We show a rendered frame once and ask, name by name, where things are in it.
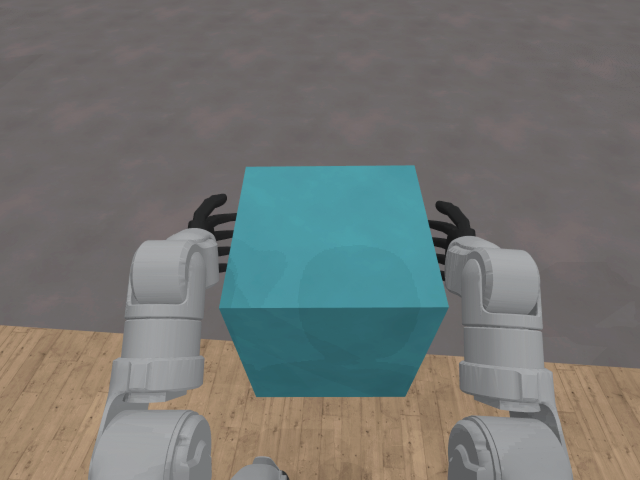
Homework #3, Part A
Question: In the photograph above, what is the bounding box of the robot right upper arm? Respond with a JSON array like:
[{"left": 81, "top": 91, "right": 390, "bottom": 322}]
[{"left": 448, "top": 415, "right": 572, "bottom": 480}]

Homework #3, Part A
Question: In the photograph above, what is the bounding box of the robot right forearm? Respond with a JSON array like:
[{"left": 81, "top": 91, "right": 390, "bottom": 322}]
[{"left": 444, "top": 236, "right": 573, "bottom": 480}]

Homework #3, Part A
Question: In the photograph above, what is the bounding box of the left robot shin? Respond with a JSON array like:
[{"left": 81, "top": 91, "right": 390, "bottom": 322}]
[{"left": 253, "top": 456, "right": 280, "bottom": 471}]

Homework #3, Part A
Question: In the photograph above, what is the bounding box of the robot left upper arm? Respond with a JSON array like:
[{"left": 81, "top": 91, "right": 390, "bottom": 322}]
[{"left": 90, "top": 410, "right": 212, "bottom": 480}]

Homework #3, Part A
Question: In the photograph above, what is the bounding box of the carton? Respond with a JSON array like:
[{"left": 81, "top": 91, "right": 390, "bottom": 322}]
[{"left": 219, "top": 165, "right": 449, "bottom": 397}]

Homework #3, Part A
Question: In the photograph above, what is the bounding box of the robot left hand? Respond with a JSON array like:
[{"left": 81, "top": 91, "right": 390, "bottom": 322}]
[{"left": 188, "top": 194, "right": 237, "bottom": 273}]

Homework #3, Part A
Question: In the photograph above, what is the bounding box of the robot left forearm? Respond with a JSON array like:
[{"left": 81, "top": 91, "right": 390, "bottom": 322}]
[{"left": 88, "top": 228, "right": 219, "bottom": 480}]

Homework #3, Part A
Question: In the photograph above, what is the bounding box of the robot right hand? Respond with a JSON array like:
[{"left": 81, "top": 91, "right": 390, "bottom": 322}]
[{"left": 428, "top": 201, "right": 476, "bottom": 281}]

